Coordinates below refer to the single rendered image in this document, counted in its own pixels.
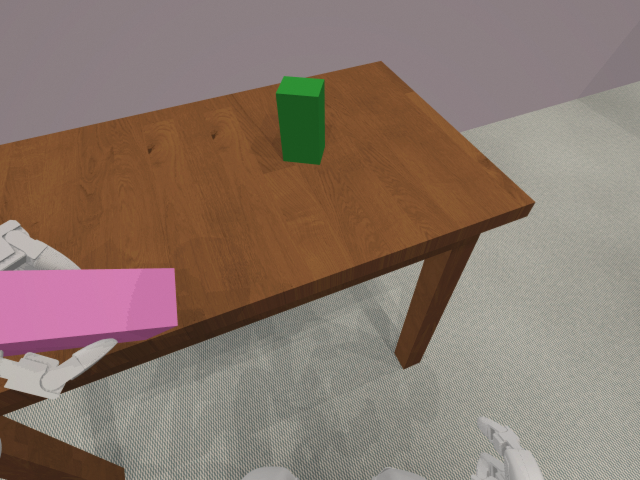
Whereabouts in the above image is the table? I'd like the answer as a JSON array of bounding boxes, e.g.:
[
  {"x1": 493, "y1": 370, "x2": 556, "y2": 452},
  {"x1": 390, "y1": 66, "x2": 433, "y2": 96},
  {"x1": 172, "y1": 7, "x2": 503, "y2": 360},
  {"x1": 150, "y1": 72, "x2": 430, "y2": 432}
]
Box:
[{"x1": 0, "y1": 61, "x2": 535, "y2": 480}]

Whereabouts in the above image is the robot right hand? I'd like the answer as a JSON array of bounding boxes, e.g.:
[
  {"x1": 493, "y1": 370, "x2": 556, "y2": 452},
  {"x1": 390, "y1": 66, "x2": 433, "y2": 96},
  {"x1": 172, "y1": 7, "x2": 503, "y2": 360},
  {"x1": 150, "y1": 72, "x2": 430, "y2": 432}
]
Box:
[{"x1": 471, "y1": 416, "x2": 545, "y2": 480}]

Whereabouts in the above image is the robot left hand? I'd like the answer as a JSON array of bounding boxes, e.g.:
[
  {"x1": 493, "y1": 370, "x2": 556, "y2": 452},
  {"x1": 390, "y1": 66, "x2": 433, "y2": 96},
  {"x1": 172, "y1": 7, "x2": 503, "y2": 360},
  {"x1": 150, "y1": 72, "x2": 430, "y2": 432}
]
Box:
[{"x1": 0, "y1": 220, "x2": 118, "y2": 400}]

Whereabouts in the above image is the sponge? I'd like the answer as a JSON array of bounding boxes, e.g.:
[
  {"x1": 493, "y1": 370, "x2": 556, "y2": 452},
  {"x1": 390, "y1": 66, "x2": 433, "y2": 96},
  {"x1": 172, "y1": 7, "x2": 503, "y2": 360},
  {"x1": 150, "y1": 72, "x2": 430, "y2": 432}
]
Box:
[{"x1": 0, "y1": 268, "x2": 178, "y2": 357}]

